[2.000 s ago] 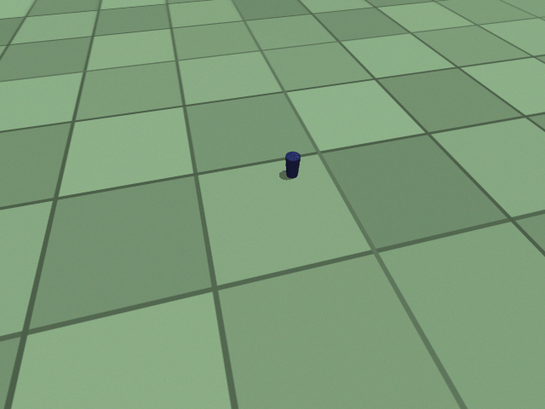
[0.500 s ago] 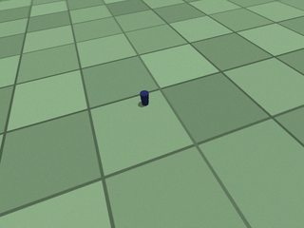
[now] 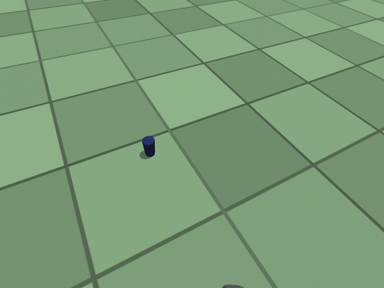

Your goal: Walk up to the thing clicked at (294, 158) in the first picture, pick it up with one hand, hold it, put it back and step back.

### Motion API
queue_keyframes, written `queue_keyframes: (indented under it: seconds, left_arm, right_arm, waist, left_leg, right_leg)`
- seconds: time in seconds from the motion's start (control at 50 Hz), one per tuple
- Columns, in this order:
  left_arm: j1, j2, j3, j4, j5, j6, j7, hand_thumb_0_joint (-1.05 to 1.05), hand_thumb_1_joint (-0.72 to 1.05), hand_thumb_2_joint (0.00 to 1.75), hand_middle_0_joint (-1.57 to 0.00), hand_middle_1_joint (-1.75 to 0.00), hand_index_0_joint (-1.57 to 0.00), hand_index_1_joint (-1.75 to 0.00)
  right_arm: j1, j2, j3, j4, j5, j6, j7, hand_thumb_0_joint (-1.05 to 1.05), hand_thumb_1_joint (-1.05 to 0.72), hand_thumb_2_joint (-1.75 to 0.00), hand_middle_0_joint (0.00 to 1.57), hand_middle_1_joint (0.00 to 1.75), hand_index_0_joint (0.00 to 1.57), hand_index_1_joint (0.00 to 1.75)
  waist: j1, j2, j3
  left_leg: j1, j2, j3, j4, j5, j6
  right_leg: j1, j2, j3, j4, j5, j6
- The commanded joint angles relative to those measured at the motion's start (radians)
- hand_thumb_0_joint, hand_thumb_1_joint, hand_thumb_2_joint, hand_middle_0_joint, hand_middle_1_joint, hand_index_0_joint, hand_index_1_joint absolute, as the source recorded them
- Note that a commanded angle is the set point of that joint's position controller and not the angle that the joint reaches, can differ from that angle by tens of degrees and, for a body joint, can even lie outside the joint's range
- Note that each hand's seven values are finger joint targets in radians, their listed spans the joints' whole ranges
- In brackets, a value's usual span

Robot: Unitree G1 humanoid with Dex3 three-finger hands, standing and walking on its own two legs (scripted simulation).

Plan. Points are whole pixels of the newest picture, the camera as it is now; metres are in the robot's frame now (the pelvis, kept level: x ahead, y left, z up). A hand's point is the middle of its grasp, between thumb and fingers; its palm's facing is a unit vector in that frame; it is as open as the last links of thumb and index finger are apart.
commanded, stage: walk up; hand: left
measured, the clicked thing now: (149, 147) +1.09 +0.23 -0.70
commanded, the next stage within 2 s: none
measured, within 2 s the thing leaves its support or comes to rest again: neither
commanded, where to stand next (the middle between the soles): +0.75 +0.03 m, yaw +0 degrees
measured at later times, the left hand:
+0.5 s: hand (86, 246) +0.26 +0.25 -0.12, palm faces -0.01 -0.91 -0.41, open 7.3 cm
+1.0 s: hand (100, 167) +0.50 +0.28 -0.13, palm faces -0.08 -0.92 -0.38, open 7.3 cm
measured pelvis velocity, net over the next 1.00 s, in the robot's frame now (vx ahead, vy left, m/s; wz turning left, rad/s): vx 0.43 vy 0.00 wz -0.01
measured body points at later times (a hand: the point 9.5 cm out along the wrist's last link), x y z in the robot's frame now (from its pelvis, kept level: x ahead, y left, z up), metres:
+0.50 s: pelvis +0.22 -0.03 +0.00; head +0.24 -0.04 +0.45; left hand +0.26 +0.30 -0.09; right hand +0.30 -0.35 -0.12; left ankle +0.35 +0.13 -0.70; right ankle +0.20 -0.14 -0.73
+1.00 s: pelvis +0.43 +0.00 +0.00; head +0.45 +0.00 +0.45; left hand +0.51 +0.33 -0.11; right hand +0.47 -0.32 -0.11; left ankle +0.39 +0.12 -0.73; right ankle +0.54 -0.14 -0.72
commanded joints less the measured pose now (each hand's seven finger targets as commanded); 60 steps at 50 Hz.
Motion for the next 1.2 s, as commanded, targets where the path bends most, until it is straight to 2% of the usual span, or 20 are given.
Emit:
queue_keyframes:
  seconds: [0.0, 0.12, 0.14, 0.16, 0.18, 0.28, 0.48, 0.56, 0.58, 0.6, 0.62, 0.66, 0.72, 0.84, 0.94, 1.0, 1.02, 1.04, 1.06, 1.18]
  left_arm:
    - [-0.051, 0.154, 0.061, -0.097, 0.009, -0.023, -0.017, 0.0, 0.9, 0.9, -0.2, -0.3, -0.2, -0.3]
    - [0.123, 0.209, 0.104, -0.022, 0.015, -0.034, -0.001, 0.0, 0.9, 0.9, -0.2, -0.3, -0.2, -0.3]
    - [0.228, 0.291, 0.135, -0.012, 0.021, -0.041, 0.015, 0.0, 0.9, 0.9, -0.2, -0.3, -0.2, -0.3]
    - [0.223, 0.365, 0.136, -0.045, 0.008, -0.049, 0.025, 0.0, 0.9, 0.9, -0.2, -0.3, -0.2, -0.3]
    - [0.143, 0.349, 0.122, -0.068, -0.004, -0.046, 0.026, 0.0, 0.9, 0.9, -0.2, -0.3, -0.2, -0.3]
    - [0.01, 0.239, 0.092, -0.095, -0.007, -0.051, 0.033, 0.0, 0.9, 0.9, -0.2, -0.3, -0.2, -0.3]
    - [0.064, 0.245, 0.098, -0.118, 0.003, -0.056, 0.036, 0.0, 0.9, 0.9, -0.2, -0.3, -0.2, -0.3]
    - [0.017, 0.244, 0.083, -0.13, 0.01, -0.045, 0.039, 0.0, 0.9, 0.9, -0.2, -0.3, -0.2, -0.3]
    - [0.059, 0.19, 0.064, -0.128, 0.007, -0.04, 0.041, 0.0, 0.9, 0.9, -0.2, -0.3, -0.2, -0.3]
    - [0.101, 0.098, 0.035, -0.139, -0.008, -0.037, 0.039, 0.0, 0.9, 0.9, -0.2, -0.3, -0.2, -0.3]
    - [0.117, 0.175, 0.054, -0.121, -0.012, -0.03, 0.052, 0.0, 0.9, 0.9, -0.2, -0.3, -0.2, -0.3]
    - [0.078, 0.22, 0.053, -0.092, -0.011, -0.024, 0.052, 0.0, 0.9, 0.9, -0.2, -0.3, -0.2, -0.3]
    - [0.151, 0.191, 0.055, -0.039, -0.01, -0.017, 0.034, 0.0, 0.9, 0.9, -0.2, -0.3, -0.2, -0.3]
    - [0.02, 0.152, 0.062, -0.079, 0.011, -0.011, 0.009, 0.0, 0.9, 0.9, -0.2, -0.3, -0.2, -0.3]
    - [-0.009, 0.142, 0.072, -0.074, 0.008, -0.024, 0.003, 0.0, 0.9, 0.9, -0.2, -0.3, -0.2, -0.3]
    - [0.103, 0.18, 0.091, -0.035, 0.017, -0.039, 0.019, 0.0, 0.9, 0.9, -0.2, -0.3, -0.2, -0.3]
    - [0.186, 0.239, 0.114, -0.024, 0.023, -0.047, 0.032, 0.0, 0.9, 0.9, -0.2, -0.3, -0.2, -0.3]
    - [0.219, 0.335, 0.13, -0.044, 0.016, -0.056, 0.042, 0.0, 0.9, 0.9, -0.2, -0.3, -0.2, -0.3]
    - [0.173, 0.333, 0.119, -0.052, 0.003, -0.049, 0.041, 0.0, 0.9, 0.9, -0.2, -0.3, -0.2, -0.3]
    - [0.041, 0.226, 0.086, -0.099, 0.001, -0.048, 0.045, 0.0, 0.9, 0.9, -0.2, -0.3, -0.2, -0.3]
  right_arm:
    - [0.016, -0.298, -0.086, -0.081, -0.001, -0.024, -0.016, 0.0, -0.9, -0.9, 0.2, 0.3, 0.2, 0.3]
    - [-0.012, -0.227, -0.052, -0.107, 0.008, -0.003, -0.016, 0.0, -0.9, -0.9, 0.2, 0.3, 0.2, 0.3]
    - [0.027, -0.165, -0.03, -0.118, 0.011, -0.004, -0.015, 0.0, -0.9, -0.9, 0.2, 0.3, 0.2, 0.3]
    - [0.044, -0.182, -0.03, -0.12, 0.017, 0.006, -0.018, 0.0, -0.9, -0.9, 0.2, 0.3, 0.2, 0.3]
    - [0.007, -0.273, -0.056, -0.091, 0.008, 0.02, -0.03, 0.0, -0.9, -0.9, 0.2, 0.3, 0.2, 0.3]
    - [0.102, -0.245, -0.055, 0.003, 0.012, 0.035, -0.009, 0.0, -0.9, -0.9, 0.2, 0.3, 0.2, 0.3]
    - [-0.102, -0.195, -0.06, -0.079, -0.007, 0.02, 0.025, 0.0, -0.9, -0.9, 0.2, 0.3, 0.2, 0.3]
    - [0.05, -0.224, -0.082, -0.036, -0.003, 0.012, 0.018, 0.0, -0.9, -0.9, 0.2, 0.3, 0.2, 0.3]
    - [0.167, -0.275, -0.1, -0.002, -0.012, 0.003, 0.005, 0.0, -0.9, -0.9, 0.2, 0.3, 0.2, 0.3]
    - [0.237, -0.364, -0.127, -0.01, -0.027, -0.003, -0.009, 0.0, -0.9, -0.9, 0.2, 0.3, 0.2, 0.3]
    - [0.197, -0.4, -0.133, -0.044, 0.01, -0.002, -0.013, 0.0, -0.9, -0.9, 0.2, 0.3, 0.2, 0.3]
    - [0.087, -0.331, -0.108, -0.073, 0.027, 0.003, -0.023, 0.0, -0.9, -0.9, 0.2, 0.3, 0.2, 0.3]
    - [0.02, -0.271, -0.076, -0.078, 0.024, -0.009, -0.028, 0.0, -0.9, -0.9, 0.2, 0.3, 0.2, 0.3]
    - [0.06, -0.294, -0.081, -0.096, 0.012, -0.013, -0.024, 0.0, -0.9, -0.9, 0.2, 0.3, 0.2, 0.3]
    - [0.018, -0.283, -0.073, -0.117, 0.013, 0.001, -0.019, 0.0, -0.9, -0.9, 0.2, 0.3, 0.2, 0.3]
    - [0.007, -0.232, -0.049, -0.132, 0.014, 0.014, -0.02, 0.0, -0.9, -0.9, 0.2, 0.3, 0.2, 0.3]
    - [0.037, -0.18, -0.029, -0.139, 0.014, 0.012, -0.02, 0.0, -0.9, -0.9, 0.2, 0.3, 0.2, 0.3]
    - [0.071, -0.152, -0.017, -0.146, 0.015, 0.017, -0.02, 0.0, -0.9, -0.9, 0.2, 0.3, 0.2, 0.3]
    - [0.022, -0.256, -0.046, -0.122, 0.005, 0.031, -0.033, 0.0, -0.9, -0.9, 0.2, 0.3, 0.2, 0.3]
    - [0.099, -0.224, -0.052, -0.029, 0.005, 0.041, -0.011, 0.0, -0.9, -0.9, 0.2, 0.3, 0.2, 0.3]
  waist:
    - [-0.019, 0.23, -0.002]
    - [0.118, -0.008, -0.134]
    - [0.168, -0.245, -0.181]
    - [0.149, -0.259, -0.161]
    - [0.123, -0.102, -0.105]
    - [0.028, -0.101, 0.0]
    - [0.072, -0.044, -0.003]
    - [-0.04, 0.024, -0.06]
    - [-0.087, 0.172, -0.14]
    - [-0.098, 0.417, -0.18]
    - [-0.08, 0.328, -0.18]
    - [-0.031, 0.132, -0.058]
    - [0.021, 0.216, -0.031]
    - [-0.013, 0.218, -0.003]
    - [0.009, 0.196, -0.005]
    - [0.081, 0.067, -0.068]
    - [0.125, -0.121, -0.106]
    - [0.12, -0.243, -0.12]
    - [0.113, -0.1, -0.073]
    - [0.034, -0.101, -0.024]
  left_leg:
    - [0.02, 0.228, -0.18, -0.254, 0.052, 0.222]
    - [-0.219, 0.114, -0.036, 0.188, 0.056, 0.115]
    - [-0.376, 0.009, 0.011, 0.502, -0.066, 0.071]
    - [-0.515, -0.07, -0.066, 0.658, -0.255, 0.033]
    - [-0.492, 0.004, -0.172, 0.728, -0.231, 0.031]
    - [-0.375, 0.058, -0.182, 0.571, -0.005, 0.013]
    - [-0.251, 0.045, -0.092, 0.127, 0.122, 0.005]
    - [0.074, -0.004, -0.065, 0.055, 0.105, 0.043]
    - [0.251, 0.004, -0.126, -0.013, 0.003, 0.085]
    - [0.369, 0.249, -0.514, -0.119, -0.128, 0.157]
    - [0.344, 0.388, -0.808, -0.253, -0.208, 0.268]
    - [0.149, 0.323, -0.583, -0.241, -0.145, 0.246]
    - [0.019, 0.217, -0.307, -0.225, 0.077, 0.189]
    - [0.023, 0.226, -0.264, -0.251, 0.072, 0.241]
    - [-0.052, 0.18, -0.201, -0.176, 0.033, 0.195]
    - [-0.181, 0.113, -0.127, 0.074, 0.027, 0.133]
    - [-0.306, 0.037, -0.067, 0.342, -0.017, 0.096]
    - [-0.493, -0.087, -0.055, 0.57, -0.249, 0.042]
    - [-0.488, -0.022, -0.155, 0.636, -0.293, 0.039]
    - [-0.321, 0.026, -0.146, 0.447, -0.084, 0.007]
  right_leg:
    - [-0.018, -0.043, -0.03, -0.234, 0.088, 0.008]
    - [0.518, 0.04, -0.077, -0.4, 0.146, -0.04]
    - [0.637, -0.124, 0.198, -0.533, -0.12, -0.091]
    - [0.611, -0.37, 0.676, -0.745, -0.28, -0.179]
    - [0.489, -0.386, 0.692, -0.732, -0.313, -0.227]
    - [0.253, -0.195, 0.223, -0.737, -0.032, -0.16]
    - [0.289, -0.202, 0.055, -0.642, 0.223, -0.178]
    - [0.162, -0.184, 0.029, -0.439, 0.282, -0.138]
    - [0.099, -0.098, -0.046, -0.149, 0.35, -0.099]
    - [-0.112, 0.028, -0.087, 0.152, 0.052, -0.034]
    - [-0.214, 0.077, -0.011, 0.252, -0.179, -0.041]
    - [-0.193, 0.004, 0.08, 0.291, -0.062, -0.044]
    - [-0.079, -0.058, 0.032, 0.118, 0.03, -0.022]
    - [-0.065, -0.066, -0.037, -0.149, 0.085, 0.011]
    - [0.104, -0.008, -0.08, -0.326, 0.185, -0.003]
    - [0.406, 0.041, -0.089, -0.434, 0.161, -0.027]
    - [0.538, -0.087, 0.115, -0.549, -0.035, -0.068]
    - [0.589, -0.369, 0.615, -0.729, -0.204, -0.181]
    - [0.485, -0.421, 0.683, -0.719, -0.246, -0.272]
    - [0.262, -0.2, 0.147, -0.681, 0.094, -0.195]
